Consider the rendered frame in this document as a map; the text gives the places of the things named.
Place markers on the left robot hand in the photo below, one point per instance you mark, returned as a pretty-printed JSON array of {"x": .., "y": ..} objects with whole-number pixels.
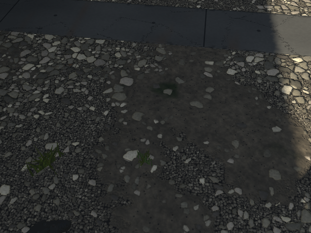
[{"x": 53, "y": 226}]

